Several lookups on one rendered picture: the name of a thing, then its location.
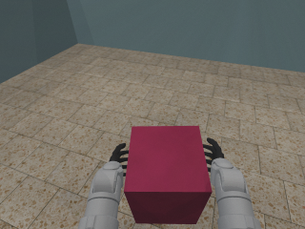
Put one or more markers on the right robot forearm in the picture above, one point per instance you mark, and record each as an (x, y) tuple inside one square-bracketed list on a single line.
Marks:
[(232, 195)]

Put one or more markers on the left robot forearm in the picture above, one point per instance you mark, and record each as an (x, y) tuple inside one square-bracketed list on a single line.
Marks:
[(104, 198)]

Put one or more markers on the carton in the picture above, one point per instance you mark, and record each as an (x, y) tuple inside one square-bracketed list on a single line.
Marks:
[(167, 179)]

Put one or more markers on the right robot hand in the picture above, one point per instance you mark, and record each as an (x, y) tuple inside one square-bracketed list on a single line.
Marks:
[(216, 151)]

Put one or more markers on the left robot hand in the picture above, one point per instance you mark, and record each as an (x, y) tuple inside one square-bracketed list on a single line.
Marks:
[(117, 153)]

